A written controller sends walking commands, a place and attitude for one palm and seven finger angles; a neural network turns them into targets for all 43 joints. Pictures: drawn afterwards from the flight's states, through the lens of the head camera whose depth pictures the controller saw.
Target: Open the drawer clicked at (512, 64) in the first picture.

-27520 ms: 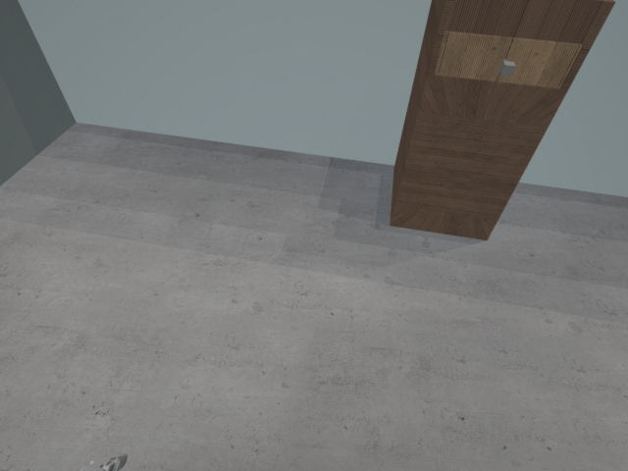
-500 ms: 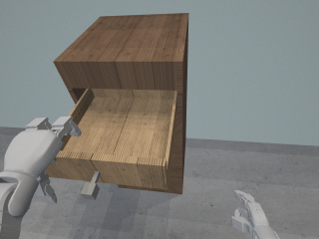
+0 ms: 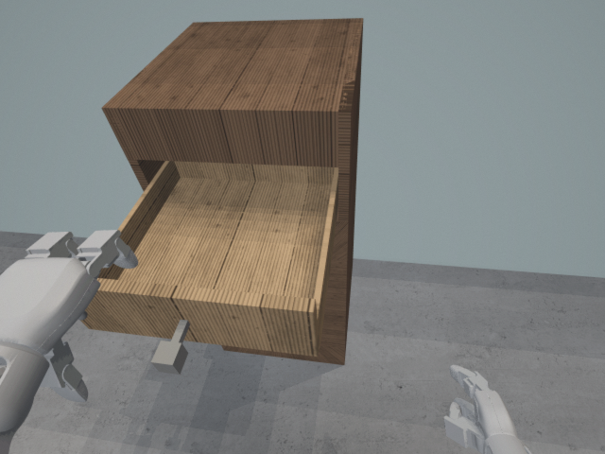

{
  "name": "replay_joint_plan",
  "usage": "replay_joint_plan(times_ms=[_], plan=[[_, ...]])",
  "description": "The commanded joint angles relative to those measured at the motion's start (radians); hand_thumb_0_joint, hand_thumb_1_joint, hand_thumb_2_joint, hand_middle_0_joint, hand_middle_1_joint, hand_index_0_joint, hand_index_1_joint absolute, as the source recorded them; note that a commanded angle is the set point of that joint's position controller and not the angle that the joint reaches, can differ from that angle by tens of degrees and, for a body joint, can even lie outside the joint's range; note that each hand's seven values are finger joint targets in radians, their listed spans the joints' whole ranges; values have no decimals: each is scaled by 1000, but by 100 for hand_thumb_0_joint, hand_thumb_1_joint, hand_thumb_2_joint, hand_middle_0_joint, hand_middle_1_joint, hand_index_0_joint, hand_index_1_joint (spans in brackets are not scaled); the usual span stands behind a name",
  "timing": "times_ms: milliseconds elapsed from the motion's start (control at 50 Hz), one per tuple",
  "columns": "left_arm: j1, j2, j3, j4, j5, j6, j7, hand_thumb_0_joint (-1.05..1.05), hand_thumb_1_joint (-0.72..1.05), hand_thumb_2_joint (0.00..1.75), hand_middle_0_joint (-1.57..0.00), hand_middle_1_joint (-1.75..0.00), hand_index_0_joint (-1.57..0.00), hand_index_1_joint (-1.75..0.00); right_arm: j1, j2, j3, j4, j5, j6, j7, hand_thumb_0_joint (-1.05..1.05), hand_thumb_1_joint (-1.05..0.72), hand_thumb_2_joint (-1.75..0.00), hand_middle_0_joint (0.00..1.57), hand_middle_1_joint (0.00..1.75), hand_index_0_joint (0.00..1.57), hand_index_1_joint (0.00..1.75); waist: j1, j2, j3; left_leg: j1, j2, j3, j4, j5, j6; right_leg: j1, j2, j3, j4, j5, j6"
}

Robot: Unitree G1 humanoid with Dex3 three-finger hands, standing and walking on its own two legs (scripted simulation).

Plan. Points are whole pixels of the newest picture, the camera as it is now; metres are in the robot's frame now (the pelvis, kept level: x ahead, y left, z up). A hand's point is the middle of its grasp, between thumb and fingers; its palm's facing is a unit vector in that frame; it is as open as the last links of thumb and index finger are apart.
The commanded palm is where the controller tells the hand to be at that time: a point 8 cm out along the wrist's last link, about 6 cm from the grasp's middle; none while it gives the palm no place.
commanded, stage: draw the hand back to the body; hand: left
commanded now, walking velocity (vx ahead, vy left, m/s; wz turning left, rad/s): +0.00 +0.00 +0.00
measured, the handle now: (175, 345) +0.24 +0.23 +0.00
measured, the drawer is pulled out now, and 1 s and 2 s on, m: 0.30 0.30 0.30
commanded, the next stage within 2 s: step back with the hand held close in 1.14 s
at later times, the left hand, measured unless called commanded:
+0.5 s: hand (107, 283) +0.21 +0.23 +0.19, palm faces +0.41 -0.84 -0.35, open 12.5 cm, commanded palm +0.15 +0.27 +0.20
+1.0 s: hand (111, 307) +0.19 +0.22 +0.18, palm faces +0.43 -0.82 -0.39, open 8.2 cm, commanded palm +0.14 +0.26 +0.19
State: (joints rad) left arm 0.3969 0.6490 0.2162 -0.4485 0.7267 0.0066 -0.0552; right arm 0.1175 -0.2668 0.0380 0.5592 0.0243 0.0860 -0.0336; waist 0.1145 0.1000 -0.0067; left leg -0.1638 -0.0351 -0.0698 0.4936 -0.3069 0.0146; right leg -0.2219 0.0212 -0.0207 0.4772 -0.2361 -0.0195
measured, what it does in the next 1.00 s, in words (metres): stands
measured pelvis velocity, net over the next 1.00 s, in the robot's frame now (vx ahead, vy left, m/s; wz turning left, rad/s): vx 0.02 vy -0.02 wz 0.01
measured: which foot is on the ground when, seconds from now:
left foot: down 0.00-1.00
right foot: down 0.00-1.00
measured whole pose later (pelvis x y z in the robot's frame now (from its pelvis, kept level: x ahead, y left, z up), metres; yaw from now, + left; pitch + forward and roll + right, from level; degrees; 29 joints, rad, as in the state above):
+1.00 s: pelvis +0.02 -0.02 +0.00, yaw +1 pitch -3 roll +0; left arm 0.52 0.32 0.30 -0.49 -0.07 -0.14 0.11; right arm 0.17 -0.20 0.01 0.63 0.02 -0.13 -0.08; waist 0.07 0.07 -0.01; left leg -0.08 -0.02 -0.09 0.44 -0.31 -0.01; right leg -0.15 0.04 -0.04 0.45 -0.26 -0.04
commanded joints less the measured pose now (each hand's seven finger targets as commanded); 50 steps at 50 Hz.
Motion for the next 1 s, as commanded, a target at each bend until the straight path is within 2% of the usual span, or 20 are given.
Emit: replay_joint_plan(times_ms=[0,80,120,140,160,180,200,240,260,280,320,360,520,560,640,760,840,860,920,980], plan=[[-58,216,179,-197,-8,-10,46,0,-50,30,-30,-120,-30,-120,-148,-106,-37,-193,-4,-59,-6,0,-90,-90,20,30,20,30,4,-28,-155,-32,20,51,-50,283,3,110,-35,-14,-64,164,7],[-52,211,173,-228,2,-10,56,0,-50,30,-30,-120,-30,-120,-151,-106,-30,-197,-1,-55,-2,0,-90,-90,20,30,20,30,-3,-14,-128,-52,26,47,-56,255,-3,77,-34,-23,-66,113,4],[-30,211,181,-221,-3,-11,64,0,-50,30,-30,-120,-30,-120,-142,-109,-36,-199,-2,-51,-4,0,-90,-90,20,30,20,30,-4,-46,-114,-52,27,47,-53,264,0,73,-31,-25,-65,130,6],[-104,-185,142,-179,-683,-80,102,0,-47,32,-30,-118,-30,-118,-87,0,-36,-211,13,-135,-26,0,-90,-90,20,30,20,30,-102,-110,-14,11,58,33,-74,195,12,80,-14,-44,-80,109,-11],[-48,-98,186,-146,-702,-114,127,0,-43,33,-29,-115,-29,-115,-85,-35,-27,-177,3,-186,-39,0,-90,-90,20,30,20,30,-82,-138,-29,22,71,10,-90,171,9,78,-6,-31,-76,71,-12],[-29,-96,187,-122,-699,-124,142,0,-40,34,-29,-113,-29,-113,-70,-33,-25,-161,1,-201,-44,0,-90,-90,20,30,20,30,-80,-105,-8,9,74,12,-101,156,6,78,-22,-35,-72,51,-8],[-30,-71,237,-206,-754,-145,157,0,-36,36,-29,-111,-29,-111,-65,-37,-34,-160,0,-206,-56,0,-90,-90,20,30,20,30,-61,-135,-70,22,67,11,-109,200,3,129,-26,-43,-81,88,-6],[-85,-52,253,-310,-769,-188,181,0,-29,39,-29,-107,-29,-107,-67,-38,-32,-152,-12,-248,-66,0,-90,-90,20,30,20,30,-53,-55,-141,46,55,25,-108,245,-1,173,-38,-30,-70,134,-2],[-72,-48,264,-306,-776,-193,191,0,-26,40,-28,-104,-28,-104,-82,-39,-27,-135,-16,-265,-67,0,-90,-90,20,30,20,30,-48,8,-119,39,51,29,-109,238,-4,164,-37,-22,-77,134,-6],[-55,-94,222,-325,-777,-202,193,0,-22,42,-28,-102,-28,-102,-67,-26,-23,-134,-18,-278,-64,0,-90,-90,20,30,20,30,-51,44,-120,36,52,28,-120,254,-11,171,-44,-28,-73,139,-10],[-27,-139,185,-305,-782,-200,192,0,-15,45,-27,-98,-27,-98,-68,-25,-23,-118,-17,-293,-55,0,-90,-90,20,30,20,30,-53,73,-45,8,54,26,-129,282,-20,156,-40,-32,-76,159,-16],[-39,-133,197,-279,-782,-199,192,0,-8,48,-27,-93,-27,-93,-73,-29,-28,-101,-20,-304,-49,0,-90,-90,20,30,20,30,-53,51,5,-9,56,25,-130,287,-22,144,-36,-34,-90,169,-19],[32,-153,207,-254,-801,-209,171,0,20,60,-25,-75,-25,-75,-72,-27,-47,-100,-15,-290,-37,0,-90,-90,20,30,20,30,-50,-63,-62,6,60,36,-114,351,-15,183,-40,-32,-74,256,-10],[48,-146,219,-267,-800,-212,171,0,27,63,-25,-70,-25,-70,-77,-26,-50,-99,-13,-288,-37,0,-90,-90,20,30,20,30,-50,-18,-84,14,57,45,-107,362,-17,186,-42,-28,-76,272,-10],[76,-143,224,-287,-801,-215,174,0,41,69,-24,-62,-24,-62,-72,-26,-55,-102,-9,-280,-39,0,-90,-90,20,30,20,30,-52,-64,-120,25,57,48,-93,388,-12,191,-45,-28,-70,307,-3],[57,-149,217,-270,-799,-212,178,0,62,78,-22,-48,-22,-48,-78,-23,-58,-98,-4,-275,-47,0,-90,-90,20,30,20,30,-61,-32,-76,28,50,54,-93,323,-5,143,-47,-21,-96,252,0],[65,-156,206,-255,-800,-212,180,0,76,84,-21,-39,-21,-39,-75,-20,-57,-99,-4,-272,-47,0,-90,-90,20,30,20,30,-60,-64,-72,23,50,50,-94,307,-1,141,-49,-22,-91,238,4],[54,-150,208,-265,-799,-212,180,0,80,86,-21,-37,-21,-37,-79,-24,-57,-97,-4,-274,-48,0,-90,-90,20,30,20,30,-60,-31,-70,28,49,50,-91,307,-3,136,-48,-18,-99,235,1],[52,-153,205,-246,-801,-210,181,0,90,90,-20,-30,-20,-30,-78,-19,-54,-99,-5,-273,-49,0,-90,-90,20,30,20,30,-61,-69,-58,19,48,47,-96,280,1,132,-50,-19,-99,209,5],[40,-150,206,-238,-801,-211,181,0,90,90,-20,-30,-20,-30,-83,-18,-52,-98,-5,-274,-49,0,-90,-90,20,30,20,30,-60,-41,-34,14,46,46,-100,246,1,118,-51,-15,-114,163,4]])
